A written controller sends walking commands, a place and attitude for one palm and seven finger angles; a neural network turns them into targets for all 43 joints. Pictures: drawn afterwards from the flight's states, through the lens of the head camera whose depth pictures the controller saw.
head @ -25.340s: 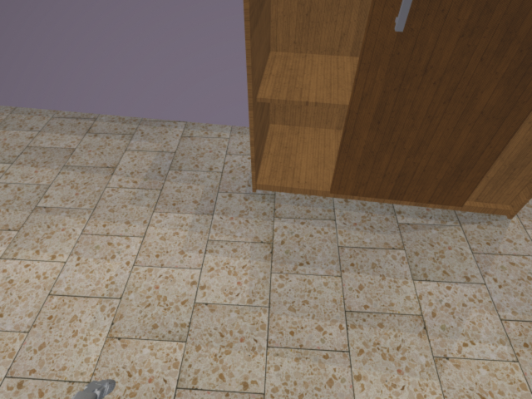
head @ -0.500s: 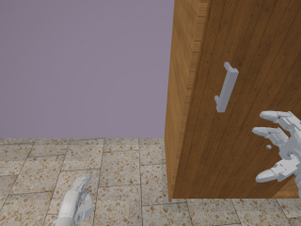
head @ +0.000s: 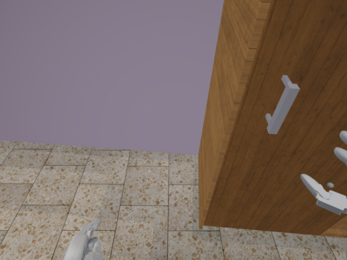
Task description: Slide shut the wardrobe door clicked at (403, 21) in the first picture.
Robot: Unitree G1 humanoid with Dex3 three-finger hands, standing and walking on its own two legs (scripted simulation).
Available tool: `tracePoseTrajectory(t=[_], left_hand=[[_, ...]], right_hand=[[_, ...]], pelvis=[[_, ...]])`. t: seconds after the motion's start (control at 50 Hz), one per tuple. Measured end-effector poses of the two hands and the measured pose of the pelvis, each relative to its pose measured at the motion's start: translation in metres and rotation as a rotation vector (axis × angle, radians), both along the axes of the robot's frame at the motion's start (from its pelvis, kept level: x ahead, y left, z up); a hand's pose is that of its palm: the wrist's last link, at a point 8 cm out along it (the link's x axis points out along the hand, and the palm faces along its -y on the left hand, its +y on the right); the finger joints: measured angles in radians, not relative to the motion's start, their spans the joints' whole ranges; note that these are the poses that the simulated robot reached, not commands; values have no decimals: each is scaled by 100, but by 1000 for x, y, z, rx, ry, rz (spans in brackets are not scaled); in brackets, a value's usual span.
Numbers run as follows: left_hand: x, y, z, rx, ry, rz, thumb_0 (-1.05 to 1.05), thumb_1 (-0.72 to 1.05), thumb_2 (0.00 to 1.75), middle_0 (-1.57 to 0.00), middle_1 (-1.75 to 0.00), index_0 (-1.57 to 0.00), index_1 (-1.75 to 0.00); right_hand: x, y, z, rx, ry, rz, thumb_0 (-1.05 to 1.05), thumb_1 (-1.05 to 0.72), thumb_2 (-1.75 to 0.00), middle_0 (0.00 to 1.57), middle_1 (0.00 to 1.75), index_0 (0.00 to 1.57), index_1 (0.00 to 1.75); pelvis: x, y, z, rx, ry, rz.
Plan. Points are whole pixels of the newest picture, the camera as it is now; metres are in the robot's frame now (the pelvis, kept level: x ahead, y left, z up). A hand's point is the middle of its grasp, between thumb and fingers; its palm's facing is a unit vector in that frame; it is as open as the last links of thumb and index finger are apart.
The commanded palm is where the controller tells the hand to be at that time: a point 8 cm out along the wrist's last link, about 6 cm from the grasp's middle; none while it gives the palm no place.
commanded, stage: draw the hand back to the body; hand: right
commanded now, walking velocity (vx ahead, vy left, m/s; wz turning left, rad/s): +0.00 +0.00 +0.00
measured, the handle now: (278, 105) +0.45 -0.27 +0.16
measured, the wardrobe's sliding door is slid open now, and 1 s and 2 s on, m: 0.00 0.00 0.00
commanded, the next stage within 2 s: step back with the hand held close in 0.58 s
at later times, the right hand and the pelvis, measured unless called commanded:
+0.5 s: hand (310, 173) +0.24 -0.25 +0.16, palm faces +0.44 +0.83 -0.33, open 7.5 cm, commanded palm +0.18 -0.28 +0.17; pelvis +0.04 +0.01 +0.00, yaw +0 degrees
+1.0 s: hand (290, 158) +0.28 -0.23 +0.15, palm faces +0.32 +0.84 -0.44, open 7.4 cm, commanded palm +0.21 -0.28 +0.18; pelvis +0.06 +0.02 +0.00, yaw +3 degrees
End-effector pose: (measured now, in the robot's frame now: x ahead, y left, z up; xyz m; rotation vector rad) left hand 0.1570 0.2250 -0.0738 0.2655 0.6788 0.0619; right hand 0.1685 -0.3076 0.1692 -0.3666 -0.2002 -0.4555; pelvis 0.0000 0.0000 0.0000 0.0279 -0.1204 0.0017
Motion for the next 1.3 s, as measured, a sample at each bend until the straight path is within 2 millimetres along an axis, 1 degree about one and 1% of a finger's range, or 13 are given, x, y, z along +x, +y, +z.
tracePoseTrajectory(t=[0.1,0.24,0.36,0.54,0.72,0.8,0.86,0.94,1.04,1.16,1.3], left_hand=[[7,3,3,-6,-20,9,2,90,90,-21,-30,-21,-30],[27,2,9,-14,-49,-9,2,90,90,-21,-30,-21,-30],[46,-2,10,-16,-50,-31,2,90,90,-21,-30,-21,-30],[70,-1,9,-27,-29,-52,2,90,90,-21,-30,-21,-30],[83,11,7,-34,-5,-31,2,90,90,-21,-30,-21,-30],[86,19,7,-24,11,2,2,90,90,-21,-30,-21,-30],[84,28,8,-15,24,43,1,90,90,-21,-30,-21,-30],[77,38,9,3,35,104,1,90,90,-21,-30,-21,-30],[58,44,13,31,49,162,1,90,90,-21,-30,-21,-30],[30,35,13,57,65,174,1,90,90,-21,-30,-20,-30],[1,9,7,68,84,141,1,90,90,-21,-30,-21,-30]], right_hand=[[-3,8,2,-18,3,20,0,-40,-66,22,59,23,59],[-5,18,3,-25,11,28,1,-65,-79,22,44,22,44],[5,20,2,-18,15,13,1,-80,-86,21,36,22,35],[32,25,2,-16,46,16,2,-88,-90,21,31,21,31],[51,34,4,-35,90,36,2,-89,-90,21,31,21,30],[58,31,16,-105,42,34,2,-89,-90,21,31,22,30],[65,30,17,-130,31,41,2,-89,-90,21,30,21,30],[71,36,7,-124,62,86,2,-89,-90,21,30,21,30],[68,36,-1,-137,92,145,2,-89,-90,21,30,22,30],[49,18,0,-168,69,148,2,-89,-90,21,31,22,30],[16,-8,-1,-172,38,102,2,-89,-90,21,31,22,30]], pelvis=[[5,2,0,1,-2,6],[15,6,1,4,2,6],[27,10,2,2,10,1],[48,15,4,-7,39,5],[63,22,4,-14,66,11],[65,25,3,-6,96,18],[65,25,2,-4,120,31],[63,20,0,-6,139,46],[53,14,-2,-6,149,58],[34,3,-5,7,149,59],[10,-16,-8,23,143,38]])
